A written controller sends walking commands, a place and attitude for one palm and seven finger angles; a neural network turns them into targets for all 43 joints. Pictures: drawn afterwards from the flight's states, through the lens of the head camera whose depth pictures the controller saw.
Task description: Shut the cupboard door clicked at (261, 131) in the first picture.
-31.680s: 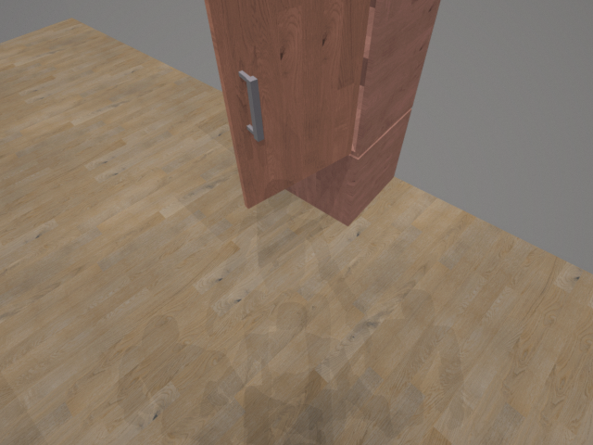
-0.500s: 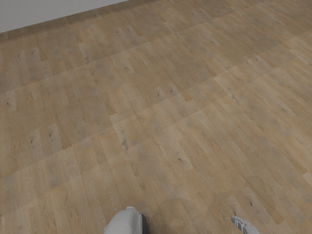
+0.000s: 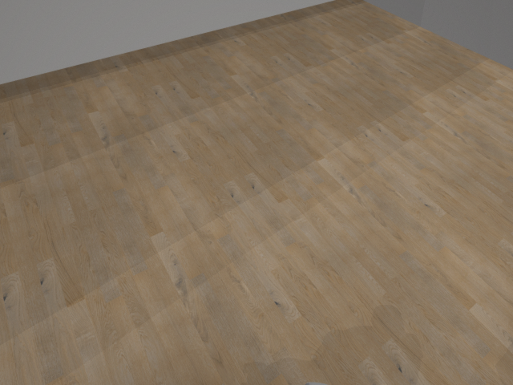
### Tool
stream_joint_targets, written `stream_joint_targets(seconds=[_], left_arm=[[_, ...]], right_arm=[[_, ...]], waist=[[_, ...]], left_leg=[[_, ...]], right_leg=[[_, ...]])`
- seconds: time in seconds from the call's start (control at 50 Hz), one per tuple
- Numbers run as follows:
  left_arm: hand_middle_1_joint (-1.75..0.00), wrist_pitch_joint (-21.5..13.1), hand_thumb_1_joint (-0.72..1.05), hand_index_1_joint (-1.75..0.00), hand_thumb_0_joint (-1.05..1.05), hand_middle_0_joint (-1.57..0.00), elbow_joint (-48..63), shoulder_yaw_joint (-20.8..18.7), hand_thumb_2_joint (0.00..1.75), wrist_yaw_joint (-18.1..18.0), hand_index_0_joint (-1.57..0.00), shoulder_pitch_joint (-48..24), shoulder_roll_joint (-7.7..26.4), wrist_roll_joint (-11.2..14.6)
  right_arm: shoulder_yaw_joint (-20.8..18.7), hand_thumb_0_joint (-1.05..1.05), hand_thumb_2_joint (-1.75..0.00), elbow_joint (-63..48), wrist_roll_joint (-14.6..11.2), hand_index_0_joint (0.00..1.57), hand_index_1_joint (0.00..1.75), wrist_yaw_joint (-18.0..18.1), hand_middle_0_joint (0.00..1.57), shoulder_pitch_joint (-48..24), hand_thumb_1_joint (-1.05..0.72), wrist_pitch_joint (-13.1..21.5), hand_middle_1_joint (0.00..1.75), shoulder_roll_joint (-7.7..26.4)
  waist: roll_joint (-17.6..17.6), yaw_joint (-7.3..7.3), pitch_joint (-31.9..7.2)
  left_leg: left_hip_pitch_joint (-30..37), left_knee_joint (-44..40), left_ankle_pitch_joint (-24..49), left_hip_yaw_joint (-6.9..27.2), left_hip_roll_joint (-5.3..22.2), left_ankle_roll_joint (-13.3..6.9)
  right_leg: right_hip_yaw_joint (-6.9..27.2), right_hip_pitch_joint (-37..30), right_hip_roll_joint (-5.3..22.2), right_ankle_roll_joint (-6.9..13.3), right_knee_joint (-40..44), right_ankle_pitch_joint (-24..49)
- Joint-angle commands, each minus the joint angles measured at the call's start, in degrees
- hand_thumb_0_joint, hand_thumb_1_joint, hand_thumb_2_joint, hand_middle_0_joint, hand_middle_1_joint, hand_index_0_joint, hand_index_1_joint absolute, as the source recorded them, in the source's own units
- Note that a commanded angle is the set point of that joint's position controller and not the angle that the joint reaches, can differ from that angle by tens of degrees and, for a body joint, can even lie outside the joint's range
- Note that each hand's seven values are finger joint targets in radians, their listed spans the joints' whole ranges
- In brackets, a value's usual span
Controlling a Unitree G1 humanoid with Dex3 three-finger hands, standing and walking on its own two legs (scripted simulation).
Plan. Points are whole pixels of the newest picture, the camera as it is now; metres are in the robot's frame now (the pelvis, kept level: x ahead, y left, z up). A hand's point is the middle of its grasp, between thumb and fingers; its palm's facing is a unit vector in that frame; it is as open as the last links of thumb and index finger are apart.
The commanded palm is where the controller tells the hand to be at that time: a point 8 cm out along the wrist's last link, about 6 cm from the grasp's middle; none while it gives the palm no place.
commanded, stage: turn to face it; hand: left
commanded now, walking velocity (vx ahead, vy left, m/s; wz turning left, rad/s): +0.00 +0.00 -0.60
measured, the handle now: out of the picture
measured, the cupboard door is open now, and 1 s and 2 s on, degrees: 49 49 49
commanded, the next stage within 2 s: none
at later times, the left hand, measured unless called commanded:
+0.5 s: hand (184, 376) +0.16 +0.13 -0.16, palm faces -0.27 -0.93 -0.24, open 7.4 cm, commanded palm none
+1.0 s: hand (193, 332) +0.23 +0.13 -0.16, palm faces -0.54 -0.81 -0.23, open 7.4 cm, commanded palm none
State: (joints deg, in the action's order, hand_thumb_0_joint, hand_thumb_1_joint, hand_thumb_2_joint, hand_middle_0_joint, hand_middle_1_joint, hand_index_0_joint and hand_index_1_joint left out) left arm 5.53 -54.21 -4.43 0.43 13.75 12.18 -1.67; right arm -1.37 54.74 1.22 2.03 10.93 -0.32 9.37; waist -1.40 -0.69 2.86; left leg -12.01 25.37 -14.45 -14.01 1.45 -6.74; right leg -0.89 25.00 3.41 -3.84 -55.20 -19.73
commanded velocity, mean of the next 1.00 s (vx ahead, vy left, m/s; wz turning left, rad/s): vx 0.00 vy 0.00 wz -0.60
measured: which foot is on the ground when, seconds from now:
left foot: down 0.00-0.24, up 0.26-0.64, down 0.66-1.00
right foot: up 0.00-0.22, down 0.24-0.66, up 0.68-1.00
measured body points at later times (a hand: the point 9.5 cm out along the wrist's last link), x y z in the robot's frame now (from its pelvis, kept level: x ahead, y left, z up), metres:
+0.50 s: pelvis +0.02 -0.04 +0.00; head +0.06 -0.06 +0.44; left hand +0.17 +0.18 -0.14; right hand +0.01 -0.30 -0.15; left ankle +0.05 +0.11 -0.68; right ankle -0.03 -0.14 -0.74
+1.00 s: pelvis +0.03 +0.00 +0.00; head +0.08 -0.02 +0.44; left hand +0.26 +0.17 -0.15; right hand -0.06 -0.25 -0.14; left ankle +0.10 +0.10 -0.74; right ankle -0.06 -0.11 -0.70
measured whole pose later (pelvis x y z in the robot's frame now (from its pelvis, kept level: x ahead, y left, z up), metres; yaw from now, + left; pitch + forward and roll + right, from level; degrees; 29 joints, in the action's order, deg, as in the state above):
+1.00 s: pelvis +0.03 +0.00 +0.00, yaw -35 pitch +0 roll -2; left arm 5.5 -50.0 -5.1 2.5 10.0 15.1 -1.3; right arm -2.2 51.1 1.6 1.2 12.9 -1.3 12.5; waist 0.4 0.2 5.2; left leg -13.7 30.0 -15.7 -12.5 8.6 0.6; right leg -3.3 22.3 2.1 -3.0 -49.3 -24.9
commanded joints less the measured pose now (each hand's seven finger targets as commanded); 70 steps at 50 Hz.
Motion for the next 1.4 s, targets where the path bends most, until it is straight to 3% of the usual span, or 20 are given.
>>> stream_joint_targets(seconds=[0.0, 0.18, 0.2, 0.22, 0.24, 0.26, 0.36, 0.5, 0.58, 0.6, 0.64, 0.66, 0.78, 0.92, 1.0, 1.02, 1.06, 1.08, 1.2, 1.38], left_arm=[[-0.3, -1.7, 0.9, -0.3, 0.0, -0.2, 5.4, -0.8, 0.9, 0.2, -0.2, -2.4, 2.7, 0.0], [-0.3, -2.6, 0.9, -0.3, 0.0, -0.2, 5.7, -1.1, 0.9, 0.0, -0.2, 0.9, 3.9, 0.2], [-0.3, -3.0, 0.9, -0.3, 0.0, -0.2, 5.0, -1.6, 0.9, -0.2, -0.2, 3.7, 6.1, -0.1], [-0.3, -3.8, 0.9, -0.3, 0.0, -0.2, 4.6, -2.4, 0.9, -0.9, -0.2, 5.7, 11.1, -0.7], [-0.3, -4.0, 0.9, -0.3, 0.0, -0.2, 4.1, -2.7, 0.9, -1.4, -0.2, 7.2, 14.0, 0.1], [-0.3, -4.0, 0.9, -0.3, 0.0, -0.2, 4.6, -2.7, 0.9, -2.0, -0.2, 5.9, 13.6, 0.3], [-0.3, -4.7, 0.9, -0.3, 0.0, -0.2, 7.5, -1.8, 0.9, -2.0, -0.2, -2.4, 9.7, 0.6], [-0.3, -4.4, 0.9, -0.3, 0.0, -0.2, 7.0, -2.8, 0.9, -1.3, -0.2, 0.2, 11.8, -0.1], [-0.3, -3.6, 0.9, -0.3, 0.0, -0.2, 8.0, -3.0, 0.9, -1.1, -0.2, -3.5, 11.8, 0.2], [-0.3, -3.4, 0.9, -0.3, 0.0, -0.2, 8.4, -2.6, 0.9, -1.0, -0.2, -4.4, 10.2, 0.6], [-0.3, -3.0, 0.9, -0.3, 0.0, -0.2, 10.5, -1.5, 0.9, -0.5, -0.2, -2.4, 6.0, 1.3], [-0.3, -3.0, 0.9, -0.3, 0.0, -0.2, 10.8, -1.8, 0.9, -0.3, -0.2, -4.2, 7.5, 0.8], [-0.3, -1.5, 0.9, -0.3, 0.0, -0.2, 8.5, -2.2, 0.9, 1.6, -0.2, -2.3, 6.4, 0.4], [-0.3, -1.9, 0.9, -0.3, 0.0, -0.2, 9.8, -1.3, 0.9, 2.1, -0.2, -6.2, 4.6, 0.4], [-0.3, -2.8, 0.9, -0.3, 0.0, -0.2, 8.9, -1.2, 0.9, 1.8, -0.2, -2.8, 5.9, 0.5], [-0.3, -3.1, 0.9, -0.3, 0.0, -0.2, 7.8, -1.8, 0.9, 1.6, -0.2, 0.9, 7.4, 0.4], [-0.3, -4.2, 0.9, -0.3, 0.0, -0.2, 6.4, -3.4, 0.9, 0.1, -0.2, 5.3, 17.5, -0.1], [-0.3, -4.0, 0.9, -0.3, 0.0, -0.2, 6.4, -3.3, 0.9, -0.5, -0.2, 6.1, 17.7, 0.5], [-0.3, -4.6, 0.9, -0.3, 0.0, -0.2, 8.7, -1.9, 0.9, -1.2, -0.2, -4.5, 11.3, 0.4], [-0.3, -3.9, 0.9, -0.3, 0.0, -0.2, 8.0, -2.6, 0.9, -0.9, -0.2, -3.0, 13.1, 0.1]], right_arm=[[-2.7, 0.0, -0.9, -0.9, 0.4, 0.2, 0.3, 0.7, 0.2, 6.3, -0.9, 0.9, 0.3, 10.2], [-3.7, 0.0, -0.9, -0.9, 0.0, 0.2, 0.3, 0.0, 0.2, 5.0, -0.9, 0.3, 0.3, 13.1], [-3.8, 0.0, -0.9, -1.5, -0.4, 0.2, 0.3, -0.3, 0.2, 4.5, -0.9, 0.2, 0.3, 12.1], [-3.1, 0.0, -0.9, -3.5, -0.7, 0.2, 0.3, -0.5, 0.2, 3.6, -0.9, 0.0, 0.3, 8.4], [-2.5, 0.0, -0.9, -5.4, -0.6, 0.2, 0.3, -0.5, 0.2, 0.6, -0.9, -0.8, 0.3, 7.9], [-2.5, 0.0, -0.9, -5.6, -0.5, 0.2, 0.3, -0.4, 0.2, 0.0, -0.9, -1.4, 0.3, 7.9], [-2.9, 0.0, -0.9, -4.6, -0.2, 0.2, 0.3, -0.9, 0.2, 2.2, -0.9, -1.6, 0.3, 7.6], [-2.7, 0.0, -0.9, -7.4, -0.7, 0.2, 0.3, -0.5, 0.2, -1.5, -0.9, -0.8, 0.3, 7.0], [-2.7, 0.0, -0.9, -6.7, -1.1, 0.2, 0.3, -0.2, 0.2, 2.5, -0.9, -0.2, 0.3, 7.8], [-3.1, 0.0, -0.9, -5.9, -1.1, 0.2, 0.3, -0.2, 0.2, 5.2, -0.9, 0.3, 0.3, 9.5], [-4.3, 0.0, -0.9, -6.6, 0.2, 0.2, 0.3, 0.4, 0.2, 8.6, -0.9, 0.9, 0.3, 18.4], [-4.0, 0.0, -0.9, -7.2, 0.7, 0.2, 0.3, 0.4, 0.2, 8.4, -0.9, 0.6, 0.3, 18.0], [-2.5, 0.0, -0.9, -8.8, 0.6, 0.2, 0.3, 0.7, 0.2, 0.6, -0.9, 0.7, 0.3, 13.0], [-3.8, 0.0, -0.9, -6.5, 0.6, 0.2, 0.3, 0.1, 0.2, 4.7, -0.9, 0.4, 0.3, 14.6], [-4.4, 0.0, -0.9, -6.0, 0.2, 0.2, 0.3, -0.6, 0.2, 3.7, -0.9, 0.1, 0.3, 16.1], [-4.6, 0.0, -0.9, -6.4, -0.1, 0.2, 0.3, -0.7, 0.2, 2.1, -0.9, -0.1, 0.3, 15.6], [-2.8, 0.0, -0.9, -10.3, -0.3, 0.2, 0.3, -1.1, 0.2, -1.5, -0.9, -0.6, 0.3, 9.0], [-2.6, 0.0, -0.9, -10.2, -0.5, 0.2, 0.3, -0.6, 0.2, -1.8, -0.9, -1.5, 0.3, 10.7], [-3.0, 0.0, -0.9, -6.7, -0.3, 0.2, 0.3, -1.1, 0.2, 1.1, -0.9, -1.5, 0.3, 9.8], [-2.7, 0.0, -0.9, -8.2, -1.0, 0.2, 0.3, -0.5, 0.2, 0.4, -0.9, -0.6, 0.3, 8.6]], waist=[[9.8, 2.98, -3.8], [8.2, 0.12, -6.6], [2.9, -1.49, -7.1], [-12.0, -2.63, -7.2], [-13.1, -3.92, -5.0], [-9.2, -3.2, -3.6], [-5.2, 1.17, -4.2], [-8.1, -0.89, -6.1], [-8.5, 2.04, -5.4], [-4.4, 3.38, -6.7], [19.4, 3.95, -9.2], [12.8, 4.55, -7.2], [13.2, 0.68, -3.6], [13.6, 3.06, -5.3], [12.4, 1.18, -6.5], [9.1, -1.18, -7.4], [-17.4, -4.22, -4.9], [-13.2, -4.44, -5.6], [-6.9, 1.29, -5.1], [-8.1, 0.51, -6.3]], left_leg=[[10.0, -6.3, 25.3, 11.5, 19.3, -2.5], [5.4, 4.3, 25.1, 4.5, 19.9, 2.2], [-0.5, 11.2, 18.5, 2.3, 17.3, 5.1], [-13.1, 22.7, -4.4, -1.6, 8.7, 9.1], [-20.1, 34.1, -22.9, 4.0, 3.2, 10.4], [-23.2, 40.2, -20.5, 10.4, 3.9, 10.0], [-22.0, 39.4, -7.8, 13.4, 4.1, 12.0], [-17.6, 23.5, -10.6, 12.1, 1.2, 12.4], [-2.5, 5.7, -1.0, 11.6, -0.9, 11.5], [5.3, -1.6, 4.5, 12.9, 1.7, 11.2], [11.6, -8.1, 18.0, 35.0, 25.8, 0.2], [5.4, -7.9, 16.5, 34.5, 26.9, -3.2], [3.6, -7.0, 18.1, 15.4, 16.8, 0.4], [6.5, -4.5, 19.5, 11.6, 19.3, -0.6], [3.0, 2.9, 20.0, 7.9, 18.9, 2.5], [-1.6, 8.2, 14.1, 5.8, 16.9, 5.1], [-23.4, 32.5, -22.9, 4.1, 3.2, 11.3], [-23.9, 39.9, -21.5, 11.8, 4.2, 10.7], [-20.1, 37.2, -6.5, 12.9, 4.2, 12.3], [-9.1, 12.8, -7.6, 12.1, -0.2, 11.5]], right_leg=[[-1.7, 3.9, 0.5, 0.9, 3.8, -3.1], [-4.4, -11.6, -1.3, 4.4, 24.4, 6.4], [0.1, -18.3, 1.3, 6.3, 30.3, 14.3], [17.4, -25.0, 13.7, 11.7, 35.4, 30.1], [23.5, -22.6, 20.1, 18.0, 35.8, 40.7], [21.5, -21.5, 19.4, 19.4, 35.8, 36.2], [12.7, -18.8, 10.3, 14.3, 34.6, 32.7], [17.0, -21.8, 8.9, 15.0, 30.6, 38.1], [18.9, -9.9, 5.6, 10.9, 26.8, 30.3], [16.5, -4.9, 2.7, 8.1, 23.5, 22.2], [3.3, 7.1, -7.0, 2.0, 0.3, -17.7], [5.2, 5.5, -4.3, 2.3, -8.8, -17.2], [1.3, 6.0, -1.7, 0.2, -11.5, -5.2], [-3.3, 0.5, -1.6, 0.9, 5.8, -5.8], [-5.4, -10.8, -3.3, 2.8, 22.4, 2.8], [-4.1, -17.5, -2.3, 3.7, 29.1, 9.2], [25.0, -24.0, 18.5, 13.3, 37.6, 32.9], [24.2, -21.0, 20.4, 16.9, 37.9, 29.4], [12.6, -16.6, 9.3, 13.6, 34.9, 27.1], [21.6, -14.0, 8.2, 13.9, 31.0, 28.0]])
